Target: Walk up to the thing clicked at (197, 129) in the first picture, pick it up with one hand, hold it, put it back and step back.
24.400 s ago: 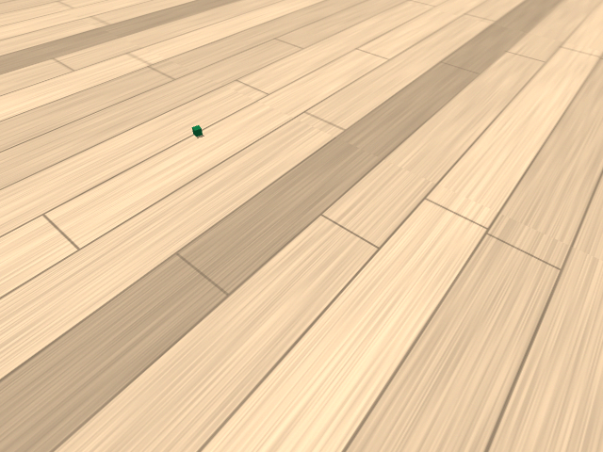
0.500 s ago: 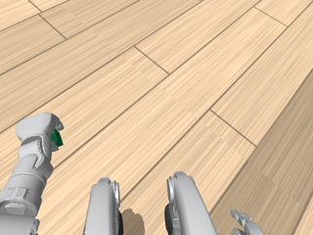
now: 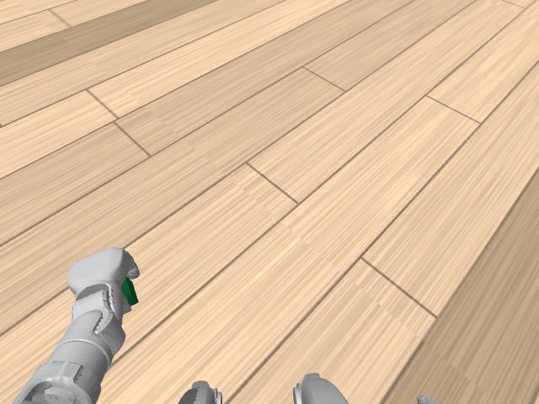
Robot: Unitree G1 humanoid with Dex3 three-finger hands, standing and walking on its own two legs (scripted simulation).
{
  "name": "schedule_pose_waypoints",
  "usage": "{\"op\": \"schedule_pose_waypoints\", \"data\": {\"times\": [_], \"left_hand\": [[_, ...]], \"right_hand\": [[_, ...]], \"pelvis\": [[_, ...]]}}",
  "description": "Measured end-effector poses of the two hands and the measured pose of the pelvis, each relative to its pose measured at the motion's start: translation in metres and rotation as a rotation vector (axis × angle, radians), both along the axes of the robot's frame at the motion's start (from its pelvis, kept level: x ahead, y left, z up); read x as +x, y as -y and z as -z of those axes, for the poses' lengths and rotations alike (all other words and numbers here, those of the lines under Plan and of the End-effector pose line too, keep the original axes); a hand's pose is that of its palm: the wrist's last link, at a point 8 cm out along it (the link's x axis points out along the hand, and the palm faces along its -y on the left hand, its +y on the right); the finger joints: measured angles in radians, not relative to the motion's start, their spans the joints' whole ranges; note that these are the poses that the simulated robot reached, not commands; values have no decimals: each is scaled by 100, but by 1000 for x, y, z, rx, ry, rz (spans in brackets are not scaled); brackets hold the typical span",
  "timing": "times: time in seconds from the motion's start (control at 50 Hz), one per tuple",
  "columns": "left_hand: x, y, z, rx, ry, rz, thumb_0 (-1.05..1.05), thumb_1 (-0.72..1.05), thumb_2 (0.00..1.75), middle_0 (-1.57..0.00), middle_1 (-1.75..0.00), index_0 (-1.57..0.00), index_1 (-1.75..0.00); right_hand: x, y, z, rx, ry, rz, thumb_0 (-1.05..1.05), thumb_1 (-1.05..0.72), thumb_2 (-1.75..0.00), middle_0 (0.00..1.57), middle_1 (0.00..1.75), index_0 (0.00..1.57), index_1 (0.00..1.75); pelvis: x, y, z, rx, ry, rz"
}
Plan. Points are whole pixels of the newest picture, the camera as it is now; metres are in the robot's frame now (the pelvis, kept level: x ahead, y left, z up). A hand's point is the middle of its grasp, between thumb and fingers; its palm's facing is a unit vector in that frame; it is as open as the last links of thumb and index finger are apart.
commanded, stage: lift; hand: left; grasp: from above
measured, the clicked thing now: (119, 293) +0.36 +0.24 -0.12
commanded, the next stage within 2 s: hold in 0.28 s
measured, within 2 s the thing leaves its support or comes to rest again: neither
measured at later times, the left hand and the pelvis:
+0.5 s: hand (103, 268) +0.36 +0.23 -0.01, palm faces -0.40 -0.20 -0.89, open 6.8 cm; pelvis +0.03 +0.00 +0.06, yaw +0 degrees
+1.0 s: hand (93, 265) +0.34 +0.22 +0.03, palm faces -0.39 -0.18 -0.90, open 6.8 cm; pelvis +0.03 +0.00 +0.07, yaw +0 degrees
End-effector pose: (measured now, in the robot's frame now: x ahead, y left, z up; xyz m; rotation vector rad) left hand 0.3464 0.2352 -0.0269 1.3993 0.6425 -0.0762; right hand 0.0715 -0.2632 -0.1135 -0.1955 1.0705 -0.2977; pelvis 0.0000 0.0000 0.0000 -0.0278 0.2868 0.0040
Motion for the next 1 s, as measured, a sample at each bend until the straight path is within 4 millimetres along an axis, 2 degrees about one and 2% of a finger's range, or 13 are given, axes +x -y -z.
{"op": "schedule_pose_waypoints", "data": {"times": [0.18, 0.36, 0.68, 1.0], "left_hand": [[11, 2, -37, 8, 7, -28, 0, 51, 0, -99, -12, -102, -10], [12, 4, -59, 1, -2, -24, 0, 51, 0, -99, -11, -103, -9], [17, 6, -92, 9, 24, -1, 0, 51, 1, -98, -12, -103, -10], [1, 9, -111, 16, 31, 4, 1, 52, 0, -97, -15, -101, -11]], "right_hand": [[10, -4, -29, 25, 7, -5, 1, -88, -89, 21, 30, 20, 30], [28, -9, -45, 53, 32, -18, 1, -88, -89, 21, 30, 20, 30], [57, -10, -67, 68, 94, -51, 1, -88, -89, 21, 30, 20, 30], [66, -15, -75, 99, 134, -88, 1, -88, -89, 21, 30, 20, 30]], "pelvis": [[16, -1, -31, 7, 54, 0], [28, -2, -50, 15, 95, 2], [38, -4, -67, 21, 151, 3], [32, -2, -74, 27, 200, 5]]}}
